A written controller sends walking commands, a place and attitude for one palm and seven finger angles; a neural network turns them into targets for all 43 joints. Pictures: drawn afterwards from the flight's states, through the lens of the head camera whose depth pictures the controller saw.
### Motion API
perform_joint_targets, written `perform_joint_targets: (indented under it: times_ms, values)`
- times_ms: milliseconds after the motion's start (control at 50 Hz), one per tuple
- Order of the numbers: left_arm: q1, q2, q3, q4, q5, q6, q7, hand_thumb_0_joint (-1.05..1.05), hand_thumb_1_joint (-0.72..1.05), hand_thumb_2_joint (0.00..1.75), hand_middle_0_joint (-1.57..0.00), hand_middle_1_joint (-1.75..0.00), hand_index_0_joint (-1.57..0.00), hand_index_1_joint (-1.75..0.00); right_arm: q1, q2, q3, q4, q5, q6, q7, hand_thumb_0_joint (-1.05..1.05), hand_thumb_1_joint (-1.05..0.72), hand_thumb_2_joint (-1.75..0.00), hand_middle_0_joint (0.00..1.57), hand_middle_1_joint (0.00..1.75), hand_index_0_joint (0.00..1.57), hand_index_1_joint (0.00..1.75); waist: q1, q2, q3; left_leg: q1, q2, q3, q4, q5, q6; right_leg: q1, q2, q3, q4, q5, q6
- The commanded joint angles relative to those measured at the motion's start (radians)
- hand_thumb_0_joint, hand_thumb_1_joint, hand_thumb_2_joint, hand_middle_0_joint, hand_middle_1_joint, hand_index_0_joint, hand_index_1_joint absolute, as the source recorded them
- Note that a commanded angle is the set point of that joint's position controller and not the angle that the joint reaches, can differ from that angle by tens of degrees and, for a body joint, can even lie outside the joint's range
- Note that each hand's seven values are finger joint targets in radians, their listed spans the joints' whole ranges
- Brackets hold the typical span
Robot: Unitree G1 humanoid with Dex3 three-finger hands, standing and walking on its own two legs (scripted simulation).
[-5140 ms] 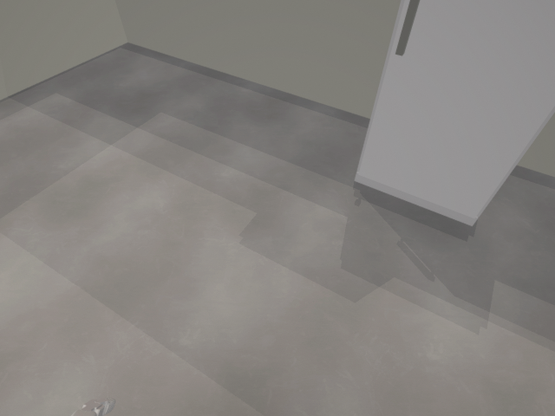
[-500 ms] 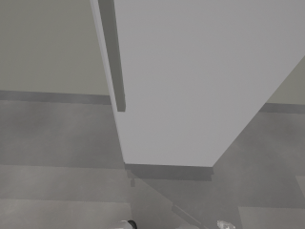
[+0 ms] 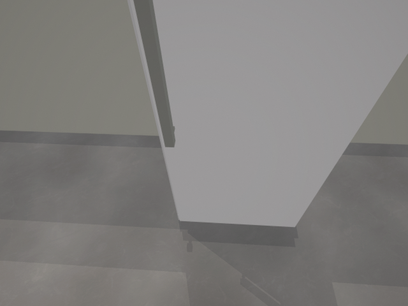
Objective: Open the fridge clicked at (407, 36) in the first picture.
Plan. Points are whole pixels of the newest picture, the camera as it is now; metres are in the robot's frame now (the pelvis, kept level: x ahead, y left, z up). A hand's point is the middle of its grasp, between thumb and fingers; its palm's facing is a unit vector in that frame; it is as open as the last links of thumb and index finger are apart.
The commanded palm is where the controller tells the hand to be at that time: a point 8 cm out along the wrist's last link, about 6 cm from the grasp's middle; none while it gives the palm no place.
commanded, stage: come to a stop and stand still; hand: left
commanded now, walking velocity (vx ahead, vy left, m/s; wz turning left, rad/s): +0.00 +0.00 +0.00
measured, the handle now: (158, 65) +0.55 +0.15 +0.19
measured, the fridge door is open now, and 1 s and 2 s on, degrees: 0 0 0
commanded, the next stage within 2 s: look again from close up in 0.48 s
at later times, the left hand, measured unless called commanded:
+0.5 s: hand out of the picture +0.01 +0.20 -0.18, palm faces +0.01 -0.98 -0.18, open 7.3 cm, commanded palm none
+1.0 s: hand out of the picture -0.02 +0.18 -0.18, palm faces +0.03 -0.98 -0.20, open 7.3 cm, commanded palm none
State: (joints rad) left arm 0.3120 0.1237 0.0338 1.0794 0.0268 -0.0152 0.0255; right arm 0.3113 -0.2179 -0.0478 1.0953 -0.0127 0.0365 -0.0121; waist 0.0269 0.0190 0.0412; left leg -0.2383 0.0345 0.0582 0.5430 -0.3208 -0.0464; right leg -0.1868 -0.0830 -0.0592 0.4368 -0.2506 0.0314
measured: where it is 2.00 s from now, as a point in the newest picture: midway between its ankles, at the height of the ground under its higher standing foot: outside the picture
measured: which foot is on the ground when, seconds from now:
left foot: up 0.00-0.00, down 0.02-1.00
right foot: down 0.00-1.00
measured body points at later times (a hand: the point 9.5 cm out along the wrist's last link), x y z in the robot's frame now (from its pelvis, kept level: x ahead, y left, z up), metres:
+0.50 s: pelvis +0.00 +0.03 +0.00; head +0.01 +0.03 +0.45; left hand +0.01 +0.25 -0.16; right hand +0.01 -0.20 -0.16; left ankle -0.01 +0.13 -0.74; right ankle -0.02 -0.14 -0.74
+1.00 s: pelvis -0.03 +0.00 -0.01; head -0.04 +0.00 +0.44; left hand -0.02 +0.23 -0.16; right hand -0.01 -0.22 -0.17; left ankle -0.01 +0.13 -0.74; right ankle -0.02 -0.14 -0.74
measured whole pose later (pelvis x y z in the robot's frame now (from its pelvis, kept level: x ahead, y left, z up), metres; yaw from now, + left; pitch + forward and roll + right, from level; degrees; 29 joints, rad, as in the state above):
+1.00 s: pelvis -0.03 +0.00 -0.01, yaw +0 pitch -2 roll +0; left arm 0.29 0.16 0.00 1.07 0.02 0.00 0.02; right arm 0.30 -0.17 0.00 1.05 -0.02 0.00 -0.02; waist 0.00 0.01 0.01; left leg -0.22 0.04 0.05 0.51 -0.25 -0.02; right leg -0.23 -0.08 -0.06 0.53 -0.26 0.04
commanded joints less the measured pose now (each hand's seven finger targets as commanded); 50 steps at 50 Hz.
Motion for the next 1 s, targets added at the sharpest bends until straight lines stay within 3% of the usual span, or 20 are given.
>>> perform_joint_targets:
  times_ms: [0,20,40,60,100,140,200,500,520,540,560,580,600,640,740,820,980]
  values:
    - [0.028,0.115,0.019,-0.025,-0.02,0.009,0.01,0.0,0.9,0.9,-0.2,-0.3,-0.2,-0.3,0.071,-0.081,-0.004,-0.025,-0.002,-0.06,-0.015,0.0,-0.9,-0.9,0.2,0.3,0.2,0.3,-0.02,0.035,-0.085,0.211,0.144,-0.122,-0.179,0.375,0.068,-0.096,-0.032,0.042,0.058,0.104,-0.032]
    - [0.027,0.09,0.013,-0.023,-0.018,0.014,0.011,0.0,0.9,0.9,-0.2,-0.3,-0.2,-0.3,0.049,-0.107,-0.005,-0.029,-0.003,-0.054,-0.018,0.0,-0.9,-0.9,0.2,0.3,0.2,0.3,-0.01,0.087,-0.069,0.149,0.21,-0.156,-0.205,0.372,0.104,-0.077,-0.013,0.003,0.048,-0.021,-0.01]
    - [0.02,0.085,0.012,-0.018,-0.011,0.017,0.011,0.0,0.9,0.9,-0.2,-0.3,-0.2,-0.3,0.013,-0.109,-0.006,-0.041,-0.003,-0.045,-0.018,0.0,-0.9,-0.9,0.2,0.3,0.2,0.3,-0.001,0.036,-0.038,0.077,0.209,-0.131,-0.211,0.269,0.106,-0.043,-0.007,0.003,0.026,-0.05,-0.005]
    - [-0.004,0.081,0.005,-0.002,-0.009,0.023,0.009,0.0,0.9,0.9,-0.2,-0.3,-0.2,-0.3,-0.015,-0.082,0.0,-0.03,-0.002,-0.05,-0.019,0.0,-0.9,-0.9,0.2,0.3,0.2,0.3,-0.009,0.085,0.0,0.057,0.169,-0.128,-0.255,0.238,0.098,-0.047,-0.011,-0.01,0.026,0.002,0.001]
    - [-0.007,0.095,0.001,0.012,-0.01,0.025,0.006,0.0,0.9,0.9,-0.2,-0.3,-0.2,-0.3,-0.026,-0.067,0.009,-0.027,0.002,-0.05,-0.024,0.0,-0.9,-0.9,0.2,0.3,0.2,0.3,-0.008,0.118,0.056,0.017,0.143,-0.11,-0.269,0.26,0.088,-0.024,-0.01,0.003,0.015,0.04,-0.001]
    - [0.029,0.105,-0.004,0.04,-0.01,0.021,0.006,0.0,0.9,0.9,-0.2,-0.3,-0.2,-0.3,-0.03,-0.055,0.011,-0.021,0.005,-0.053,-0.026,0.0,-0.9,-0.9,0.2,0.3,0.2,0.3,-0.001,0.086,0.04,0.049,0.123,-0.081,-0.242,0.296,0.082,-0.005,-0.021,0.02,-0.022,0.098,-0.005]
    - [0.02,0.115,-0.008,0.055,-0.009,0.02,0.007,0.0,0.9,0.9,-0.2,-0.3,-0.2,-0.3,-0.024,-0.047,0.012,-0.013,0.005,-0.056,-0.025,0.0,-0.9,-0.9,0.2,0.3,0.2,0.3,-0.014,0.026,0.026,0.064,0.104,-0.074,-0.239,0.255,0.067,0.003,-0.033,0.033,-0.051,0.124,-0.004]
    - [-0.001,0.124,-0.011,0.055,-0.013,0.012,0.01,0.0,0.9,0.9,-0.2,-0.3,-0.2,-0.3,-0.008,-0.042,0.018,0.01,0.004,-0.063,-0.02,0.0,-0.9,-0.9,0.2,0.3,0.2,0.3,-0.018,-0.015,0.021,0.077,0.089,-0.057,-0.247,0.255,0.056,0.023,-0.044,0.039,-0.082,0.146,-0.007]
    - [0.029,0.148,-0.029,0.061,0.003,-0.008,0.05,0.0,0.9,0.9,-0.2,-0.3,-0.2,-0.3,-0.037,-0.092,0.025,-0.06,0.014,-0.074,-0.007,0.0,-0.9,-0.9,0.2,0.3,0.2,0.3,-0.017,-0.011,0.053,-0.014,0.103,-0.044,-0.074,0.415,0.039,-0.005,-0.061,0.081,-0.039,0.257,-0.026]
    - [0.025,0.178,-0.021,0.047,0.001,-0.03,0.039,0.0,0.9,0.9,-0.2,-0.3,-0.2,-0.3,-0.051,-0.062,0.034,-0.083,0.004,-0.077,-0.002,0.0,-0.9,-0.9,0.2,0.3,0.2,0.3,-0.021,0.01,0.029,0.003,0.071,-0.039,-0.086,0.398,0.031,0.0,-0.084,0.049,0.003,0.407,-0.039]
    - [0.026,0.169,-0.02,0.024,0.0,-0.03,0.033,0.0,0.9,0.9,-0.2,-0.3,-0.2,-0.3,0.01,-0.034,0.028,-0.073,-0.005,-0.087,-0.006,0.0,-0.9,-0.9,0.2,0.3,0.2,0.3,-0.031,0.039,-0.062,0.034,0.06,-0.048,-0.09,0.399,0.041,0.052,-0.073,0.046,0.063,0.392,-0.045]
    - [0.019,0.166,-0.022,0.013,-0.007,-0.025,0.028,0.0,0.9,0.9,-0.2,-0.3,-0.2,-0.3,0.033,-0.054,0.029,-0.072,-0.004,-0.087,-0.01,0.0,-0.9,-0.9,0.2,0.3,0.2,0.3,-0.029,0.026,-0.13,0.047,0.074,-0.06,-0.085,0.417,0.051,0.07,-0.055,0.035,0.07,0.289,-0.048]
    - [0.013,0.156,-0.023,0.007,-0.01,-0.019,0.024,0.0,0.9,0.9,-0.2,-0.3,-0.2,-0.3,0.025,-0.058,0.027,-0.077,-0.003,-0.084,-0.012,0.0,-0.9,-0.9,0.2,0.3,0.2,0.3,-0.027,0.005,-0.146,0.063,0.081,-0.063,-0.083,0.411,0.058,0.057,-0.044,0.032,0.061,0.226,-0.047]
    - [-0.006,0.159,-0.021,-0.013,-0.01,-0.011,0.018,0.0,0.9,0.9,-0.2,-0.3,-0.2,-0.3,0.022,-0.059,0.025,-0.091,-0.002,-0.077,-0.012,0.0,-0.9,-0.9,0.2,0.3,0.2,0.3,-0.03,-0.012,-0.114,0.04,0.083,-0.067,-0.092,0.339,0.066,0.029,-0.036,0.023,0.052,0.141,-0.044]
    - [-0.009,0.152,-0.021,-0.033,-0.009,0.0,0.011,0.0,0.9,0.9,-0.2,-0.3,-0.2,-0.3,0.017,-0.044,0.027,-0.1,-0.002,-0.061,-0.009,0.0,-0.9,-0.9,0.2,0.3,0.2,0.3,-0.03,-0.036,0.051,-0.06,0.062,-0.071,-0.138,0.123,0.066,-0.054,-0.03,0.037,0.004,0.013,-0.043]
    - [0.004,0.155,-0.017,-0.044,-0.012,0.001,0.009,0.0,0.9,0.9,-0.2,-0.3,-0.2,-0.3,0.026,-0.038,0.027,-0.097,-0.004,-0.056,-0.005,0.0,-0.9,-0.9,0.2,0.3,0.2,0.3,-0.03,-0.069,0.06,-0.059,0.047,-0.059,-0.142,0.067,0.061,-0.08,-0.037,0.057,-0.028,-0.045,-0.046]
    - [0.017,0.158,-0.01,-0.058,-0.012,-0.001,0.006,0.0,0.9,0.9,-0.2,-0.3,-0.2,-0.3,0.035,-0.034,0.029,-0.083,-0.004,-0.054,-0.004,0.0,-0.9,-0.9,0.2,0.3,0.2,0.3,-0.032,-0.054,0.049,-0.045,0.043,-0.05,-0.145,0.058,0.053,-0.09,-0.04,0.068,-0.063,-0.079,-0.048]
